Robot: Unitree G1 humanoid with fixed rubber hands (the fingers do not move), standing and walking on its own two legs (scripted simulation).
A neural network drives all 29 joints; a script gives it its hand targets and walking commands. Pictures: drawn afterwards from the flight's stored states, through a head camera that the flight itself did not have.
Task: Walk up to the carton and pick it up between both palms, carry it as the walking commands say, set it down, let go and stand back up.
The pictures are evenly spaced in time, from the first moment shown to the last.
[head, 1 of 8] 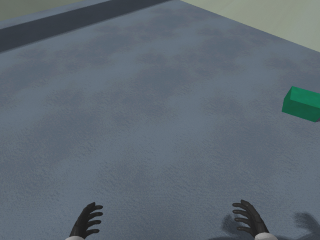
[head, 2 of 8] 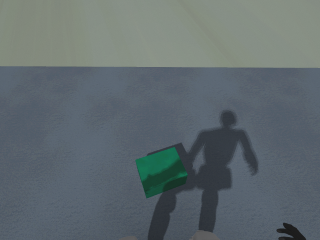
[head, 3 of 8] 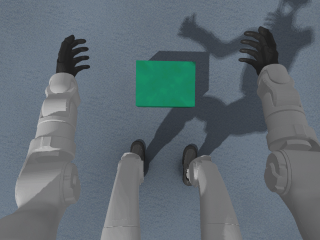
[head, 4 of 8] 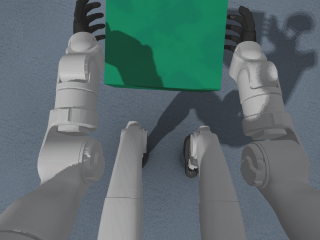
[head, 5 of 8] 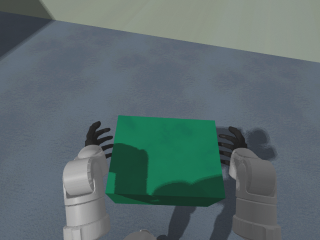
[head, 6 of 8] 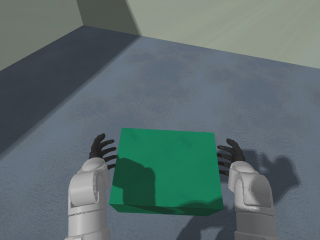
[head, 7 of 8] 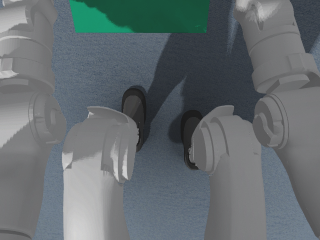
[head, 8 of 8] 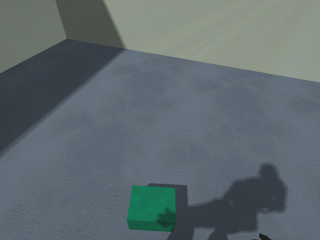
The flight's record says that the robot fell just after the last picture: no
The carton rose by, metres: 0.70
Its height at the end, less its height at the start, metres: +0.00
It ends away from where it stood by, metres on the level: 1.88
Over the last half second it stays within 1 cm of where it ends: yes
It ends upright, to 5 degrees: yes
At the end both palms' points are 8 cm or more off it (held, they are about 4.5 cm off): yes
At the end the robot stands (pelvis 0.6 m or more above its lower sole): yes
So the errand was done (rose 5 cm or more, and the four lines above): yes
